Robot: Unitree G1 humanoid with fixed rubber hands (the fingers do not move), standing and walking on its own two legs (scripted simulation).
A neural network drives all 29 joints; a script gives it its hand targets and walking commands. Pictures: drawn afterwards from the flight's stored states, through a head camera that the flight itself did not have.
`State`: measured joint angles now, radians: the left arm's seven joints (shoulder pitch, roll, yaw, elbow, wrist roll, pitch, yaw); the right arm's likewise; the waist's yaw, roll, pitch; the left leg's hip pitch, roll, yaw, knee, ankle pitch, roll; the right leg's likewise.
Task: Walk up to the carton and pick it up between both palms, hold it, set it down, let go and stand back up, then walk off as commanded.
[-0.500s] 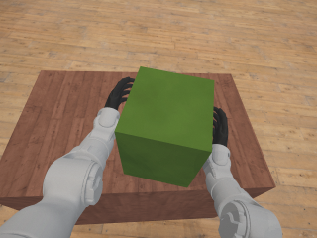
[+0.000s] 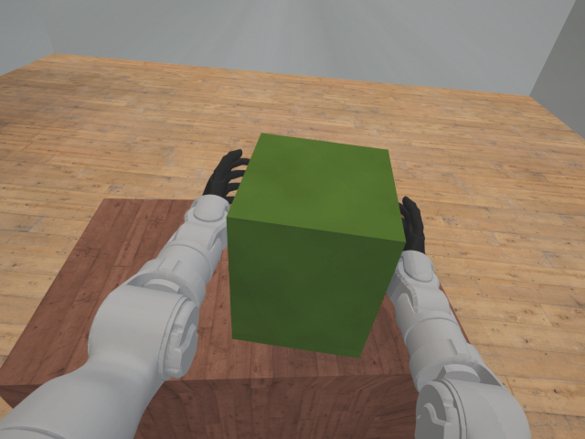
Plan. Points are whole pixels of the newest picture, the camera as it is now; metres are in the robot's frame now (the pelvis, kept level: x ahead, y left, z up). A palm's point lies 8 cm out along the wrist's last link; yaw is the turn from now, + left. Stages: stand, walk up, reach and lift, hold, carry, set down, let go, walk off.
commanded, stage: reach and lift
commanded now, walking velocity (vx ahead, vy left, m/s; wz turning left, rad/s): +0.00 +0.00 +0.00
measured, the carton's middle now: (309, 244) +0.39 -0.02 +0.10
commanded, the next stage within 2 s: hold in 1.60 s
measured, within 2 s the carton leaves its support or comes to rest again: neither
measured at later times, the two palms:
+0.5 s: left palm (219, 183) +0.40 +0.11 +0.20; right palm (423, 226) +0.37 -0.17 +0.17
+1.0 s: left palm (207, 186) +0.39 +0.13 +0.21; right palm (419, 208) +0.38 -0.16 +0.19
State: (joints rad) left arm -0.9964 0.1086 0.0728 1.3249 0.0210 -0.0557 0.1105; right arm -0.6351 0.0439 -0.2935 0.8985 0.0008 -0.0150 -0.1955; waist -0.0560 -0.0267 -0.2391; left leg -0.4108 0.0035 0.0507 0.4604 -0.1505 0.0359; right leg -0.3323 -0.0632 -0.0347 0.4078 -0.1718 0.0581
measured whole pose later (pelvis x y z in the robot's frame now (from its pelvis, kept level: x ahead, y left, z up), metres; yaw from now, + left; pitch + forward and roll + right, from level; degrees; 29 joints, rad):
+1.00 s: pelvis +0.00 -0.02 +0.00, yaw +0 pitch +0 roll +0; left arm -0.85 0.04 0.29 0.75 0.06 0.44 0.15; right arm -0.81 -0.04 -0.19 0.81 0.13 0.34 -0.19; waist -0.03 0.00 -0.18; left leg -0.27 0.00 0.05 0.38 -0.12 0.01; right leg -0.22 -0.06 -0.03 0.40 -0.18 0.05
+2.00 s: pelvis +0.00 -0.02 +0.00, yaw +0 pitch -1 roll +0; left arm -0.86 0.04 0.33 0.64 0.08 0.57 0.13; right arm -0.86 -0.06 -0.17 0.73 0.19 0.45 -0.21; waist -0.03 0.00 -0.18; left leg -0.25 0.00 0.05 0.37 -0.12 0.01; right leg -0.21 -0.06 -0.03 0.40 -0.18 0.05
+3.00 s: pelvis +0.00 -0.02 +0.00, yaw +0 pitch -1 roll +0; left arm -0.86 0.04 0.35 0.57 0.11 0.65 0.10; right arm -0.88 -0.06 -0.16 0.70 0.21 0.51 -0.24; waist -0.03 -0.01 -0.18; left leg -0.23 0.00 0.04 0.37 -0.12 0.01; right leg -0.19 -0.06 -0.03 0.40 -0.18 0.05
